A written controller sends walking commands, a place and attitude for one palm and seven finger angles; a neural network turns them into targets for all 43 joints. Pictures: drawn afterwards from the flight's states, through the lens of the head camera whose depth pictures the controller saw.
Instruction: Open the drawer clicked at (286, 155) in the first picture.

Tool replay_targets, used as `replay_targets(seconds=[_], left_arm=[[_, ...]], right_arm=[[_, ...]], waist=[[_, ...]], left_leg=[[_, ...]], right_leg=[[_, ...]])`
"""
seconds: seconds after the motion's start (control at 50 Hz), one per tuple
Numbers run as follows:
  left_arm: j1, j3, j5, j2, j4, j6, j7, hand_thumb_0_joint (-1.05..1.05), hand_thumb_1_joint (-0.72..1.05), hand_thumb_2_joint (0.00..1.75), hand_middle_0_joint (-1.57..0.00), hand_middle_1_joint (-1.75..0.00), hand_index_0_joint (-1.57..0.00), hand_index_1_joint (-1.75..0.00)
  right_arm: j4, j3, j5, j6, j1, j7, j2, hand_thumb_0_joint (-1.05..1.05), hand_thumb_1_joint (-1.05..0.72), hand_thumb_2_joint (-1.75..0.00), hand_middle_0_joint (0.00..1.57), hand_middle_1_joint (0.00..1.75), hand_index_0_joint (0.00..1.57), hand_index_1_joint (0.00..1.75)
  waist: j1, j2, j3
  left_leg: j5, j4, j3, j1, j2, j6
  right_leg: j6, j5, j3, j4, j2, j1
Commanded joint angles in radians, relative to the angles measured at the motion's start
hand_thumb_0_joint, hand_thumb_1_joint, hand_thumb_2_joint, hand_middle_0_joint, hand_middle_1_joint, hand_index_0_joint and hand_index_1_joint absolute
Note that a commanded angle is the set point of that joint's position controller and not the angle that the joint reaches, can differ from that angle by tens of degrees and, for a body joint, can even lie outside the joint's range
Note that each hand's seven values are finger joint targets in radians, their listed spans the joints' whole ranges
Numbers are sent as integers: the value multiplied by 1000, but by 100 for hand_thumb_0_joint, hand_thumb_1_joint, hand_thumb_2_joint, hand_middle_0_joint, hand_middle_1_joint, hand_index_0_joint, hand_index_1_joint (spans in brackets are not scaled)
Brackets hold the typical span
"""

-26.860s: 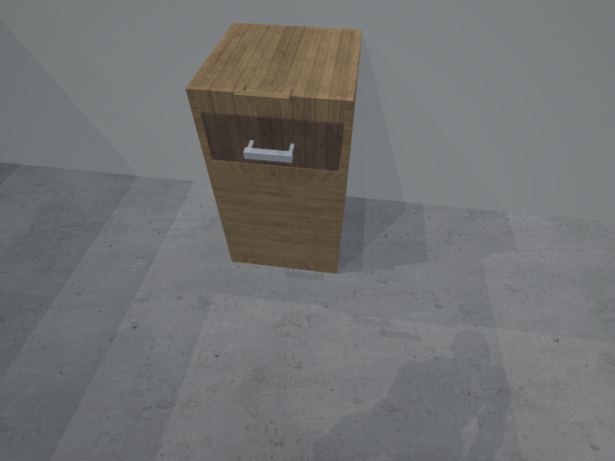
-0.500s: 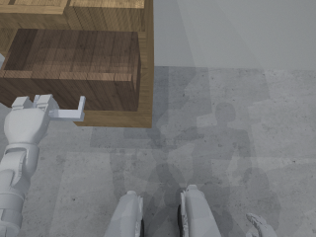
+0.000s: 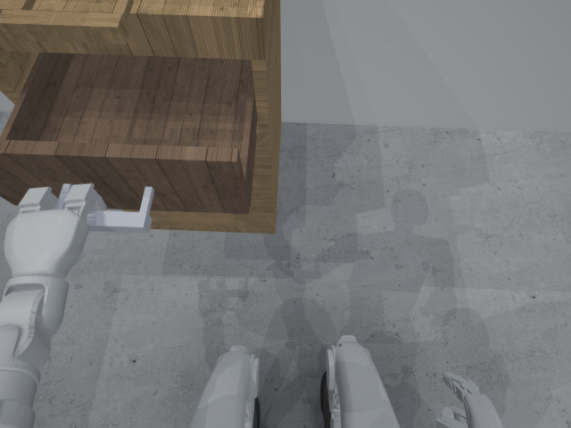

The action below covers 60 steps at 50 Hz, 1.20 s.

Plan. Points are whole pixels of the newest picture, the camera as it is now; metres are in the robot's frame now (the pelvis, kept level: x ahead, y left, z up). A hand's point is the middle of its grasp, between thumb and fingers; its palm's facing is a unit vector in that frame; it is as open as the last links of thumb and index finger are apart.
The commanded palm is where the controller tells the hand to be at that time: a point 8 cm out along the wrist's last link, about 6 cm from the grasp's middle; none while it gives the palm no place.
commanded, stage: pull the drawer open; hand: left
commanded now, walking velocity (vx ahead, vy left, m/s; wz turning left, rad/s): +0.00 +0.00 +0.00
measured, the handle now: (103, 207) +0.40 +0.28 -0.01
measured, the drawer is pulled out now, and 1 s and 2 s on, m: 0.17 0.20 0.24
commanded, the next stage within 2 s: none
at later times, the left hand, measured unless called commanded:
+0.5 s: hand (70, 259) +0.33 +0.32 -0.03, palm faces -0.05 -0.01 -1.00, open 5.7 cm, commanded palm +0.29 +0.32 +0.00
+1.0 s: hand (66, 272) +0.31 +0.32 -0.03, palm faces -0.05 +0.00 -1.00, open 5.7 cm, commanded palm +0.27 +0.31 +0.00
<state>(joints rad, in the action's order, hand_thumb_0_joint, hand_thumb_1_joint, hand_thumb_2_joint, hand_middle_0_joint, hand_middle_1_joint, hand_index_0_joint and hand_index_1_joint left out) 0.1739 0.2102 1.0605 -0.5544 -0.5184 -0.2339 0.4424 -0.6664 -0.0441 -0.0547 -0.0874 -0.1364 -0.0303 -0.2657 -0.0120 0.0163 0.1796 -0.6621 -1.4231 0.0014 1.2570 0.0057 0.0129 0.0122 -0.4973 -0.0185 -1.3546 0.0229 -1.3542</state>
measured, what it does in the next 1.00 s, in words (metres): stands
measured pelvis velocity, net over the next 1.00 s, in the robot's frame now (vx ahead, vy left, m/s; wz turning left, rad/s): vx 0.01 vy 0.00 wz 0.00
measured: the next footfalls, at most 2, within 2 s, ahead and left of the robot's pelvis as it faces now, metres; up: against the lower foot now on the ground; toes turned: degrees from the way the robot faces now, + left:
none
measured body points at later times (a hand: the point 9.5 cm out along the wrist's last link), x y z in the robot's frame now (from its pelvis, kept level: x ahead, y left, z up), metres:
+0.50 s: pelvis +0.00 +0.00 +0.00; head +0.15 +0.00 +0.42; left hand +0.32 +0.32 +0.02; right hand +0.14 -0.27 -0.14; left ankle +0.00 +0.11 -0.59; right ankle +0.06 -0.13 -0.59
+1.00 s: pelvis +0.01 +0.00 +0.00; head +0.15 +0.00 +0.43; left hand +0.31 +0.32 +0.02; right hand +0.16 -0.26 -0.13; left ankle +0.00 +0.11 -0.59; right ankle +0.06 -0.13 -0.59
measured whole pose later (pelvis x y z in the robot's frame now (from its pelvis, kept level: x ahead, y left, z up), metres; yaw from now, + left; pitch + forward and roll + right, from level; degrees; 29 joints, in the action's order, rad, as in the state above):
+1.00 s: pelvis +0.01 +0.00 +0.00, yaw +0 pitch +28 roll -1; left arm 0.00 0.22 1.05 -0.53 -0.39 -0.22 0.47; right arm -0.65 -0.05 -0.06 -0.08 -0.12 -0.03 -0.26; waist 0.00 0.01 0.18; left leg -0.67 -1.42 0.00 1.23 0.01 0.01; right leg 0.01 -0.51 -0.02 -1.36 0.02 -1.34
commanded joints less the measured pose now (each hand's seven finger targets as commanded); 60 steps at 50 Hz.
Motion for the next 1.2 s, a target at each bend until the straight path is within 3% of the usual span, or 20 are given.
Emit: replay_targets(seconds=[0.0, 0.04, 0.18, 0.2, 0.22, 0.28, 0.36, 0.48, 0.52, 0.56, 0.7, 0.72, 0.8, 0.82, 0.86, 0.94, 1.18], left_arm=[[-45, 89, -14, -221, 106, -5, 27, 0, 90, 90, -40, -135, -40, -135], [-44, 102, -6, -241, 101, -7, 27, 0, 90, 90, -40, -135, -40, -135], [-95, 98, -10, -222, 123, -1, 28, 0, 90, 90, -40, -135, -40, -135], [-81, 82, -14, -203, 138, -1, 27, 0, 90, 90, -40, -135, -40, -135], [-84, 100, -17, -221, 150, -2, 28, 0, 90, 90, -40, -135, -40, -135], [-112, 96, -14, -213, 148, -2, 30, 0, 90, 90, -40, -135, -40, -135], [-120, 93, -17, -207, 160, 0, 32, 0, 90, 90, -40, -135, -40, -135], [-123, 85, -14, -199, 140, 7, 33, 0, 90, 90, -40, -135, -40, -135], [-113, 93, -14, -209, 167, 4, 33, 0, 90, 90, -40, -135, -40, -135], [-169, 99, -14, -208, 178, 8, 34, 0, 90, 90, -40, -135, -40, -135], [-198, 88, -19, -186, 203, 13, 36, 0, 90, 90, -40, -135, -40, -135], [-193, 84, -24, -180, 211, 13, 36, 0, 90, 90, -40, -135, -40, -135], [-234, 94, -18, -182, 211, 8, 41, 0, 90, 90, -40, -135, -40, -135], [-209, 79, -20, -168, 221, 7, 41, 0, 90, 90, -40, -135, -40, -135], [-236, 95, -16, -182, 225, 3, 45, 0, 90, 90, -40, -135, -40, -135], [-264, 96, -16, -177, 235, 6, 51, 0, 90, 90, -40, -135, -40, -135], [-307, 109, -24, -179, 247, 9, 55, 0, 90, 90, -40, -135, -40, -135]], right_arm=[[79, -55, -2, 24, -72, -16, -155, 0, -90, -90, 20, 30, 20, 30], [75, -54, -7, 24, -66, -20, -159, 0, -90, -90, 20, 30, 20, 30], [82, -56, -4, 23, -63, -20, -155, 0, -90, -90, 20, 30, 20, 30], [85, -57, -3, 24, -64, -18, -151, 0, -90, -90, 20, 30, 20, 30], [86, -57, -5, 24, -62, -18, -155, 0, -90, -90, 20, 30, 20, 30], [86, -57, -4, 26, -57, -21, -152, 0, -90, -90, 20, 30, 20, 30], [88, -56, -4, 27, -55, -19, -151, 0, -90, -90, 20, 30, 20, 30], [87, -55, -3, 30, -49, -22, -153, 0, -90, -90, 20, 30, 20, 30], [91, -57, -4, 31, -53, -22, -154, 0, -90, -90, 20, 30, 20, 30], [95, -56, -4, 27, -53, -20, -151, 0, -90, -90, 20, 30, 20, 30], [103, -57, -3, 30, -44, -20, -148, 0, -90, -90, 20, 30, 20, 30], [104, -55, -3, 30, -41, -19, -148, 0, -90, -90, 20, 30, 20, 30], [107, -55, -6, 33, -38, -20, -147, 0, -90, -90, 20, 30, 20, 30], [107, -56, -6, 33, -34, -19, -147, 0, -90, -90, 20, 30, 20, 30], [106, -56, -8, 33, -37, -18, -146, 0, -90, -90, 20, 30, 20, 30], [106, -56, -10, 31, -29, -17, -144, 0, -90, -90, 20, 30, 20, 30], [114, -54, -7, 35, -11, -17, -142, 0, -90, -90, 20, 30, 20, 30]], waist=[[50, 15, 422], [51, 19, 417], [58, 15, 434], [50, 17, 437], [55, 20, 444], [53, -1, 434], [57, 33, 430], [47, -3, 389], [49, 12, 420], [68, 37, 436], [58, 7, 418], [53, 25, 416], [62, 15, 407], [48, 29, 406], [63, 27, 416], [65, 34, 425], [64, -3, 393]], left_leg=[[439, 203, -11, -221, -20, 3], [435, 198, -11, -214, -21, 4], [451, 202, -14, -228, -21, 1], [443, 201, -11, -229, -20, 2], [458, 202, -15, -236, -20, 2], [447, 198, -13, -227, -19, 4], [445, 203, -12, -233, -20, 1], [405, 201, -11, -206, -22, 4], [421, 202, -16, -224, -21, 3], [453, 208, -11, -249, -22, -1], [454, 210, -16, -251, -18, -1], [458, 210, -17, -252, -19, 0], [456, 208, -15, -248, -20, -1], [462, 205, -17, -254, -20, 0], [478, 202, -16, -257, -19, -2], [498, 201, -16, -264, -20, -4], [428, 196, -10, -220, -26, 2]], right_leg=[[-52, 303, 39, 119, 23, 383], [-51, 299, 38, 112, 21, 372], [-52, 306, 39, 110, 23, 380], [-52, 305, 39, 117, 23, 384], [-55, 309, 40, 109, 24, 383], [-50, 313, 35, 116, 24, 385], [-53, 301, 40, 113, 22, 380], [-50, 274, 40, 121, 22, 365], [-54, 281, 41, 113, 24, 372], [-55, 300, 41, 111, 23, 382], [-53, 300, 42, 119, 24, 379], [-55, 301, 43, 118, 25, 375], [-54, 302, 42, 117, 23, 375], [-55, 303, 44, 117, 23, 361], [-54, 314, 42, 111, 23, 373], [-54, 326, 41, 106, 22, 374], [-51, 298, 36, 116, 23, 386]])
